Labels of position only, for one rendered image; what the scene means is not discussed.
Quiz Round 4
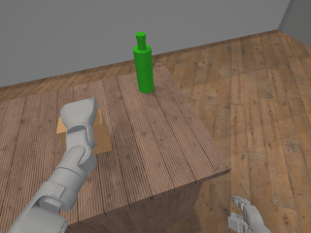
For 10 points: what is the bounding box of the right robot hand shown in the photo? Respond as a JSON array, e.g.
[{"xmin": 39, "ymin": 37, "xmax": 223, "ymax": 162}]
[{"xmin": 227, "ymin": 195, "xmax": 264, "ymax": 233}]

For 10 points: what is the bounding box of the left robot hand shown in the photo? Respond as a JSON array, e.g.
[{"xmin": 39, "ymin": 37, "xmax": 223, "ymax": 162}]
[{"xmin": 60, "ymin": 97, "xmax": 99, "ymax": 146}]

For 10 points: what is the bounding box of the table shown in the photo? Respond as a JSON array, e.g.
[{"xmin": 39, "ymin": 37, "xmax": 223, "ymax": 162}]
[{"xmin": 0, "ymin": 66, "xmax": 231, "ymax": 233}]

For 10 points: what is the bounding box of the robot left upper arm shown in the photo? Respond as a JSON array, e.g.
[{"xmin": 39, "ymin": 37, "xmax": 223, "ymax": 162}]
[{"xmin": 14, "ymin": 205, "xmax": 69, "ymax": 233}]

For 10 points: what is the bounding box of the robot right forearm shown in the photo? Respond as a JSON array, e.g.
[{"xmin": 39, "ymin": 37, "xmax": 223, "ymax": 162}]
[{"xmin": 247, "ymin": 223, "xmax": 271, "ymax": 233}]

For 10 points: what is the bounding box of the sponge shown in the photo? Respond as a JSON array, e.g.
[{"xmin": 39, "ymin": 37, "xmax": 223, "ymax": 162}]
[{"xmin": 56, "ymin": 108, "xmax": 113, "ymax": 155}]

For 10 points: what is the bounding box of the robot left forearm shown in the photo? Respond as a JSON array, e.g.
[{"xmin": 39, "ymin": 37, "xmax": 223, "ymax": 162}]
[{"xmin": 7, "ymin": 122, "xmax": 97, "ymax": 233}]

